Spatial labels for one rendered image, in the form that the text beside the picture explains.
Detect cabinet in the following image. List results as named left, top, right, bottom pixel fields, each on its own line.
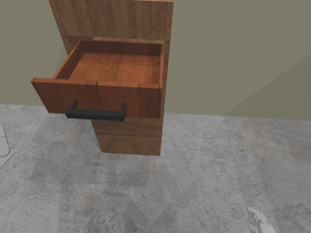
left=49, top=0, right=174, bottom=156

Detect drawer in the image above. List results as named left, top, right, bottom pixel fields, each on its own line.
left=31, top=39, right=164, bottom=119

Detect robot right hand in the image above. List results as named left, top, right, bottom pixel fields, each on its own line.
left=244, top=206, right=276, bottom=233

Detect handle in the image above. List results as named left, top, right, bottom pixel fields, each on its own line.
left=65, top=99, right=126, bottom=121

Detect robot left hand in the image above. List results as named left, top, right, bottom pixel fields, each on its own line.
left=0, top=122, right=16, bottom=169

